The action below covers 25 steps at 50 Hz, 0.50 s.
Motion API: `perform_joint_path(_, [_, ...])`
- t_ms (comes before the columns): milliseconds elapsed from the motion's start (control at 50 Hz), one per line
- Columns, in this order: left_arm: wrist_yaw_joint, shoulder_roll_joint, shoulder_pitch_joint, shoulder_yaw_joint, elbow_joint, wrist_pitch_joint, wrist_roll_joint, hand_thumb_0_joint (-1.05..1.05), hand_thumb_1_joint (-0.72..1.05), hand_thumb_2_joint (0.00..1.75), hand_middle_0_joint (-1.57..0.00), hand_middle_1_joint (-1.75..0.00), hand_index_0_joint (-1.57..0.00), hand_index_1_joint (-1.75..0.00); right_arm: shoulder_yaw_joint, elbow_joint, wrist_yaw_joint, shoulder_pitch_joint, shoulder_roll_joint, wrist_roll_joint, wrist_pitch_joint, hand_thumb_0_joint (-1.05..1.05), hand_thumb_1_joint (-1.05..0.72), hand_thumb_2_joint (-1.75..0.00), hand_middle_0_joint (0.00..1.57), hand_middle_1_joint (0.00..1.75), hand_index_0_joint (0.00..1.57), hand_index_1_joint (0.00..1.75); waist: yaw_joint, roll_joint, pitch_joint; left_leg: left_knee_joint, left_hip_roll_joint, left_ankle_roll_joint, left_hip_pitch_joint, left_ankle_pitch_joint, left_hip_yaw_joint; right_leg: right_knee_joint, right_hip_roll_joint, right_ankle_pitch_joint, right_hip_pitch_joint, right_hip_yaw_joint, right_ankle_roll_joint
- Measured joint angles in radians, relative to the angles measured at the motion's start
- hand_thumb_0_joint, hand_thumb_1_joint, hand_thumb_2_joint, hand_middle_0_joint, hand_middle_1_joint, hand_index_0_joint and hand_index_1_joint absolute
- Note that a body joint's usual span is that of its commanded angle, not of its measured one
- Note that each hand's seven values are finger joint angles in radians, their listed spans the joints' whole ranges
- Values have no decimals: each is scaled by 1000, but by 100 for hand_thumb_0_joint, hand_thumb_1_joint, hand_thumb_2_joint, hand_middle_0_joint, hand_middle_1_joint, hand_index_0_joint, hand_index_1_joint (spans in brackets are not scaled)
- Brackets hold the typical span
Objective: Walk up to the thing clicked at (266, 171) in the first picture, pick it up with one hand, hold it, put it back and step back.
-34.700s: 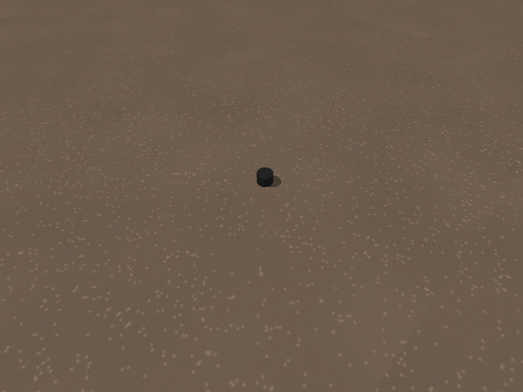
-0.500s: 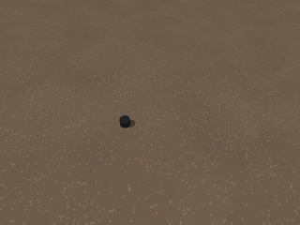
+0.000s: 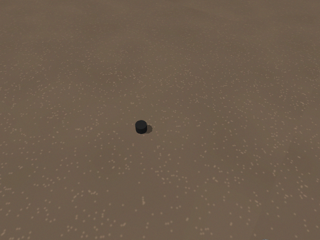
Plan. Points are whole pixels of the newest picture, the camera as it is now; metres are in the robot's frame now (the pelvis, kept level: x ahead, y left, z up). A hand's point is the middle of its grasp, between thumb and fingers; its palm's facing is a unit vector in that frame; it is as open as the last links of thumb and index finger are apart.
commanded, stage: step back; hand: left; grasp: from above
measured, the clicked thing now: (141, 127) +1.02 +0.19 -0.73
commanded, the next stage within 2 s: stand in 0.14 s
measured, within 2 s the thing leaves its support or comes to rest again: neither
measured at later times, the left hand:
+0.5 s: hand out of the picture +0.09 +0.25 -0.14, palm faces -0.03 -0.94 -0.33, open 7.4 cm
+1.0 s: hand out of the picture +0.06 +0.25 -0.14, palm faces -0.03 -0.94 -0.33, open 7.4 cm
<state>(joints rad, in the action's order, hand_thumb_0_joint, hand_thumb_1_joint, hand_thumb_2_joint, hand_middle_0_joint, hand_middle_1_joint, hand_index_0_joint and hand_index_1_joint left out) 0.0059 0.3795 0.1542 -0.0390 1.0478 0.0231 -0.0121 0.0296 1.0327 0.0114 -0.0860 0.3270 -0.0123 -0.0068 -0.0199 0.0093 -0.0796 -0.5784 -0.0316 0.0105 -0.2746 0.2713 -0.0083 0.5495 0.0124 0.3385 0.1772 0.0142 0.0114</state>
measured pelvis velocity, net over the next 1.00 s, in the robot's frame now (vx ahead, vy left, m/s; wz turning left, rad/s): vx -0.01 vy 0.00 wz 0.00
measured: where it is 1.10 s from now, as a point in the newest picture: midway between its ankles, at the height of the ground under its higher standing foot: outside the picture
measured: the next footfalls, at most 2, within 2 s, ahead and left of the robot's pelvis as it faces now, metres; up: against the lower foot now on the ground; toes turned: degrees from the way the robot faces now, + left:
none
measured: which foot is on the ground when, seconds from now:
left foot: down 0.00-1.00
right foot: down 0.00-1.00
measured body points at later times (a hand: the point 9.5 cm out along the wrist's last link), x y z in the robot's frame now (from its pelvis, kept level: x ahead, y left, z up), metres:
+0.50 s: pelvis +0.00 +0.00 +0.02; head +0.01 +0.00 +0.47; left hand +0.09 +0.30 -0.12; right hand +0.09 -0.30 -0.11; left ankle +0.02 +0.13 -0.73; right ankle -0.03 -0.13 -0.73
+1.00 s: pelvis -0.01 +0.00 +0.02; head +0.00 +0.00 +0.47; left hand +0.06 +0.30 -0.12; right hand +0.06 -0.30 -0.12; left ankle +0.02 +0.13 -0.73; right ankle -0.03 -0.13 -0.73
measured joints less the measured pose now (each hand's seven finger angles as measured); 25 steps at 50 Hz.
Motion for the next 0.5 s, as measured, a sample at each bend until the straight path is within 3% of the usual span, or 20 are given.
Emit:
perform_joint_path(180, [-7,-17,-63,11,26,0,5,1,91,90,-21,-30,-20,-30,-6,35,-3,71,-3,6,-6,0,-90,-90,20,30,21,30,1,-9,5,77,8,-4,59,-28,-13,-68,8,-26,-51,-10,6])
perform_joint_path(500, [7,-33,-85,27,89,-5,0,1,90,90,-21,-30,-20,-30,-14,107,3,35,19,6,-6,0,-90,-90,20,30,21,30,24,-6,7,235,3,6,128,-123,-13,-217,1,-117,-114,-8,2])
